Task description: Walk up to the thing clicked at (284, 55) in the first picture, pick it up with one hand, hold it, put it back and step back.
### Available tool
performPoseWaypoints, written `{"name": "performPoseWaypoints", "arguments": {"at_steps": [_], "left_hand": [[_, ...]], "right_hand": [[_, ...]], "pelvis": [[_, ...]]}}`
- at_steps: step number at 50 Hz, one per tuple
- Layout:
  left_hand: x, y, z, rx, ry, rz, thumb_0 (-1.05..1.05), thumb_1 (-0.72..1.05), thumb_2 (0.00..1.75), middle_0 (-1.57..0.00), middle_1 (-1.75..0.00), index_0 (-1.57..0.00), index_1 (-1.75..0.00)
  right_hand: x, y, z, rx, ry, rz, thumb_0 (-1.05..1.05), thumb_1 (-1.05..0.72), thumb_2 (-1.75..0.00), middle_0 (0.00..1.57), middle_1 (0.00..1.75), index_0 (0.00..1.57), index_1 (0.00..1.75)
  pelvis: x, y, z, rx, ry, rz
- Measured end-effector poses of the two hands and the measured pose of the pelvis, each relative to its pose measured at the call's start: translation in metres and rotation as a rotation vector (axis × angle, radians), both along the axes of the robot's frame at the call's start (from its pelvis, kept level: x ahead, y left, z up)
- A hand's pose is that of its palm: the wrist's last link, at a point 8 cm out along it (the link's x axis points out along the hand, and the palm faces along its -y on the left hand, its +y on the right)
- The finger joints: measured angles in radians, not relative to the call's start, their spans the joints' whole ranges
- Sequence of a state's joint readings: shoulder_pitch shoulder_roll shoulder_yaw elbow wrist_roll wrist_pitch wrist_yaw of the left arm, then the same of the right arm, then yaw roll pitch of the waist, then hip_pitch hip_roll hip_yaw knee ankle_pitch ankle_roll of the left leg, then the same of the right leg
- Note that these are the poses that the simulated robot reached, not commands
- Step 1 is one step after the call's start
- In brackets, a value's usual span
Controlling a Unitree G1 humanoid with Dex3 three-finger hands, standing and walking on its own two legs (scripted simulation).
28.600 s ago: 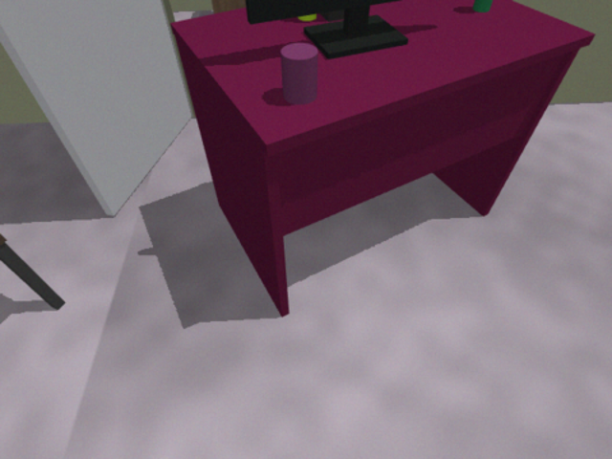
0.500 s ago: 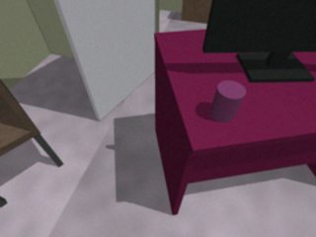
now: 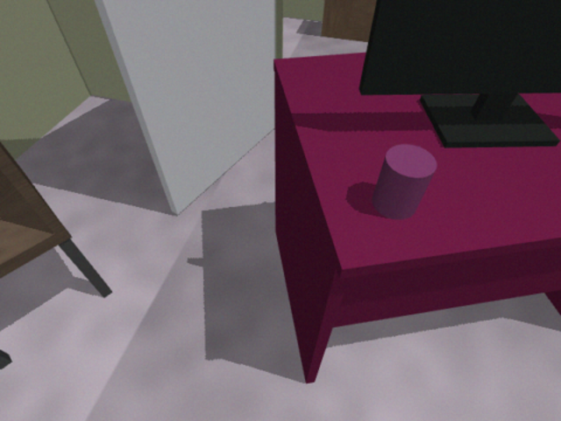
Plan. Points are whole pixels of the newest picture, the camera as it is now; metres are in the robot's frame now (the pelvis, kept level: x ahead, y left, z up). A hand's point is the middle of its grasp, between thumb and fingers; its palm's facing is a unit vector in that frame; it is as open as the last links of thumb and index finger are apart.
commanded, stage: stand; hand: right
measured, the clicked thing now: (404, 177) +0.48 -0.22 +0.06
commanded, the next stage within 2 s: step back in 0.76 s
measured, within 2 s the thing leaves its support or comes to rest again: neither
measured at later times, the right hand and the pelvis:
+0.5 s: hand out of the picture +0.07 -0.25 -0.16, palm faces -0.04 +0.94 -0.34, open 7.4 cm; pelvis +0.00 +0.00 +0.00, yaw +0 degrees
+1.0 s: hand out of the picture +0.07 -0.28 -0.17, palm faces -0.03 +0.93 -0.36, open 7.4 cm; pelvis -0.04 -0.01 -0.02, yaw +0 degrees
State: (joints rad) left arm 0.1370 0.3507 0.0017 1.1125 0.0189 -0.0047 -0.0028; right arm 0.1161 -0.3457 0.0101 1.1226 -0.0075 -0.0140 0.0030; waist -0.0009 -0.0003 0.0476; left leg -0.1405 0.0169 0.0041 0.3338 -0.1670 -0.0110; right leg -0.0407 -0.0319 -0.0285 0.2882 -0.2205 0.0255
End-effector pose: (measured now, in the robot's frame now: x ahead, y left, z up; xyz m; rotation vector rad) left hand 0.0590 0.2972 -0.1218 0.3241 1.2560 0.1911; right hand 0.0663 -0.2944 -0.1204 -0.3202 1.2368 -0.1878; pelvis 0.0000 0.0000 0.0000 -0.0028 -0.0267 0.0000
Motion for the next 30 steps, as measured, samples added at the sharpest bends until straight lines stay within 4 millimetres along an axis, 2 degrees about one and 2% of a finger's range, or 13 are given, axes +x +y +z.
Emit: {"name": "performPoseWaypoints", "arguments": {"at_steps": [30], "left_hand": [[0.0026,0.0018,-0.0007,-0.001,0.003,0.001,0.0,0.9,0.9,-0.21,-0.3,-0.2,-0.3]], "right_hand": [[0.0047,0.0023,0.0001,-0.001,0.001,0.003,0.0,-0.9,-0.9,0.21,0.3,0.2,0.3]], "pelvis": [[0.0035,0.0017,-0.0001,0.002,0.004,0.002]]}}
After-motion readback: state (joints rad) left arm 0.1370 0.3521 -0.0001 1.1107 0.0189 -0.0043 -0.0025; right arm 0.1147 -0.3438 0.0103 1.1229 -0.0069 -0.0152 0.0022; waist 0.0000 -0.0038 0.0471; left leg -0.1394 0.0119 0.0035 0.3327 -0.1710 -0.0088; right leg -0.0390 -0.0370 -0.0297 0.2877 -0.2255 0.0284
